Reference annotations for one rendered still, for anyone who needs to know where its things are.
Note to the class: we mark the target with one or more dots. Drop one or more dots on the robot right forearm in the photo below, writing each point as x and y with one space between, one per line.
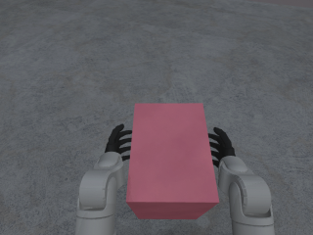
250 199

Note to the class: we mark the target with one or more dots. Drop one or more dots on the robot right hand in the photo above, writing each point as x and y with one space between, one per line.
224 146

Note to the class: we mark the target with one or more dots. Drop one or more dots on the robot left hand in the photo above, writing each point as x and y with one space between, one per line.
114 142

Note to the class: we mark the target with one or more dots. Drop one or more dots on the robot left forearm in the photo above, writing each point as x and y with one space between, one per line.
97 191

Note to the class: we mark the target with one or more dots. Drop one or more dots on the carton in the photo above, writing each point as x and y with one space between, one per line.
171 173

